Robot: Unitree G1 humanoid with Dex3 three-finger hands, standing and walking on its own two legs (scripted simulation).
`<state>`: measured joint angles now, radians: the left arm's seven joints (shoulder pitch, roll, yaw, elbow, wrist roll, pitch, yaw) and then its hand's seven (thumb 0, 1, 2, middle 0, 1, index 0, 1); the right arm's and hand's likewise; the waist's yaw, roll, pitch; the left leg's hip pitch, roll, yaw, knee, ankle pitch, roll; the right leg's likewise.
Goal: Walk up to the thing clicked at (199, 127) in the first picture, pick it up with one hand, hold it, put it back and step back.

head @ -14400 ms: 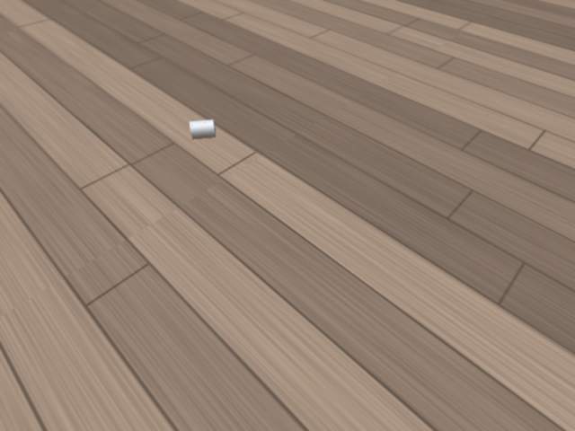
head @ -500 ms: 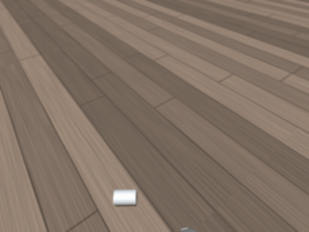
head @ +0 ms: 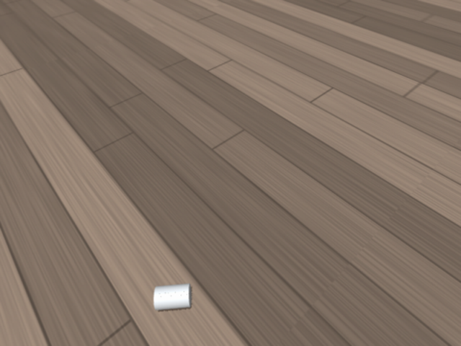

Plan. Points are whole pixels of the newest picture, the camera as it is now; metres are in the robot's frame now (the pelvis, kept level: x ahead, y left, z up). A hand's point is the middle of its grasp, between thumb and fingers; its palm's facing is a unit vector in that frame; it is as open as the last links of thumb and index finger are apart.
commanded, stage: walk up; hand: left
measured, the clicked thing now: (173, 296) +0.44 +0.25 -0.71
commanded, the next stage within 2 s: none
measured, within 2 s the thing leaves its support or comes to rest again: neither
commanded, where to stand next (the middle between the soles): +0.07 -0.01 m, yaw +3 degrees
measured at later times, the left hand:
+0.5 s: hand out of the picture +0.12 +0.29 -0.18, palm faces -0.08 -0.94 -0.33, open 7.3 cm
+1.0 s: hand out of the picture -0.08 +0.33 -0.13, palm faces +0.04 -0.91 -0.40, open 7.4 cm
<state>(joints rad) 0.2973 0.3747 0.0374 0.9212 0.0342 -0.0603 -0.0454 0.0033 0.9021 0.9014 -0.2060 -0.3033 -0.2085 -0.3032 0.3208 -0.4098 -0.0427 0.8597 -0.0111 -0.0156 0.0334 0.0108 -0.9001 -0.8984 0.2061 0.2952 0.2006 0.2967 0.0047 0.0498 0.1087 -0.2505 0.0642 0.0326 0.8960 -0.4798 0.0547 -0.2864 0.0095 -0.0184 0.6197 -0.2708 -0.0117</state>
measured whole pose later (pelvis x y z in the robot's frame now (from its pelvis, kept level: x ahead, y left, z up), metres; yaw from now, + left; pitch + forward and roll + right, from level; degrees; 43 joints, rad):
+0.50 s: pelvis -0.01 +0.04 -0.01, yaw -2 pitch -3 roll -1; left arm 0.10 0.42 0.04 0.83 -0.02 0.09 0.01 0.00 0.90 0.90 -0.20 -0.30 -0.21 -0.30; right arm 0.10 -0.37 -0.04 0.81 -0.01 0.01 -0.02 0.01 -0.90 -0.90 0.21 0.30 0.21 0.30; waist -0.01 -0.07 0.24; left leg -0.50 0.02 0.04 0.64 -0.10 0.04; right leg -0.46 0.09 0.15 1.27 -0.52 0.00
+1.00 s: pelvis -0.06 +0.03 +0.01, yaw +3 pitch -2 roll -1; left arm 0.38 0.45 0.10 0.88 0.04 0.00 -0.05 0.00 0.90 0.90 -0.21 -0.30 -0.21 -0.30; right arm 0.35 -0.42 -0.08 0.96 -0.02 -0.01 0.04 0.01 -0.90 -0.90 0.21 0.30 0.20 0.30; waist 0.04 0.00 0.08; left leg -0.26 0.01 0.00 0.55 -0.30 0.01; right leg -0.14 -0.05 -0.09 0.52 -0.36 0.00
